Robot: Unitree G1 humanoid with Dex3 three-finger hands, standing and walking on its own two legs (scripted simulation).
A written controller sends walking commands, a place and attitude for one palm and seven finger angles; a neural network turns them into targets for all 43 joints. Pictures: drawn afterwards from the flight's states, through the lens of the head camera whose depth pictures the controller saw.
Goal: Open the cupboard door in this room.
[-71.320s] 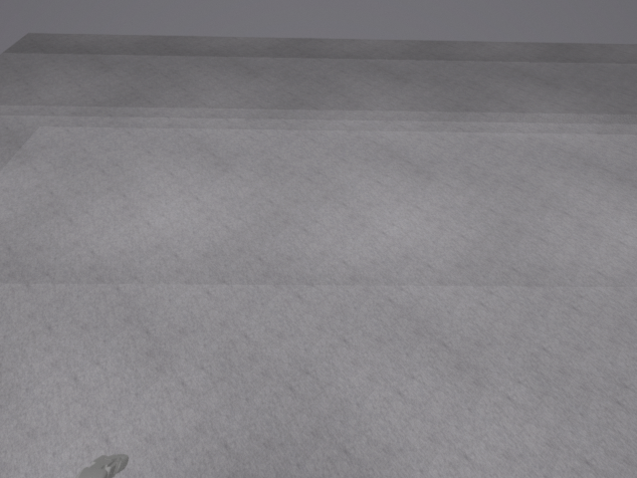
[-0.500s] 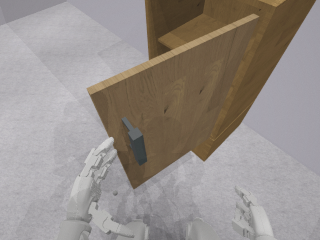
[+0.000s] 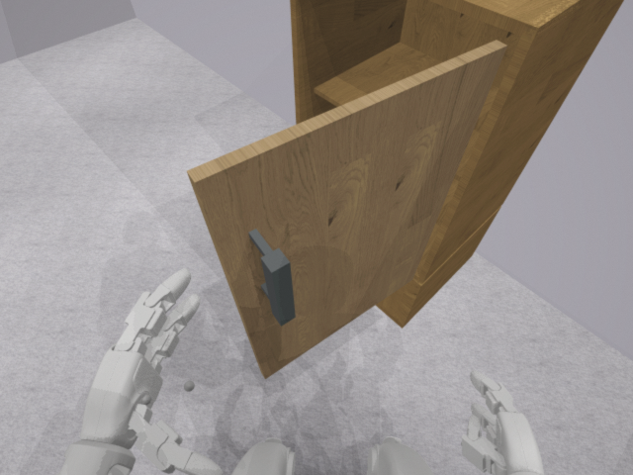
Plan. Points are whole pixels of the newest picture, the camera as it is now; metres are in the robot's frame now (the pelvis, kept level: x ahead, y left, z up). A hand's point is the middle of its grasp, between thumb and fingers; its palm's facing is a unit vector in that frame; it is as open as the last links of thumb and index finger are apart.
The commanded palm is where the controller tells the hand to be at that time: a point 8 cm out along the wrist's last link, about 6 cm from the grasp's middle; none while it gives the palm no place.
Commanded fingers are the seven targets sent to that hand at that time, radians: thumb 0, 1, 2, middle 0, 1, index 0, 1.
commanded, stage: draw the hand back to the body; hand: left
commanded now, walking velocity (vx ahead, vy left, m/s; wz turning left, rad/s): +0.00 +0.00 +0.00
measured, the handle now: (271, 278) +0.34 +0.09 +0.06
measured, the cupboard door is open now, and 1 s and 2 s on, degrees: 81 81 81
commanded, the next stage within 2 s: step back with the hand held close in 1.40 s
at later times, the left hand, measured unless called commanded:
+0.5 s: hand (88, 361) +0.20 +0.21 +0.15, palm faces +0.18 -0.93 -0.32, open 15.1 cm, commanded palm +0.16 +0.26 +0.18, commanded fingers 0.00 0.03 0.52 -0.17 -0.30 -0.17 -0.30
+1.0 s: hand out of the picture +0.23 +0.26 +0.25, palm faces +0.41 -0.81 -0.42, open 9.3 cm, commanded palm +0.18 +0.31 +0.26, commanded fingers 0.00 0.90 0.90 -0.20 -0.30 -0.20 -0.30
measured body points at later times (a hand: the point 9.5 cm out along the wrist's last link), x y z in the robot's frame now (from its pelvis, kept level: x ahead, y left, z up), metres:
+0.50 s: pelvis +0.02 +0.02 +0.06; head +0.02 +0.01 +0.51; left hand +0.18 +0.26 +0.17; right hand +0.20 -0.21 -0.01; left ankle +0.00 +0.10 -0.65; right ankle +0.04 -0.10 -0.65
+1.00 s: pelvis +0.03 +0.01 +0.09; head +0.02 -0.01 +0.54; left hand +0.20 +0.30 +0.27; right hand +0.22 -0.21 +0.01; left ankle +0.00 +0.10 -0.65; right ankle +0.04 -0.10 -0.65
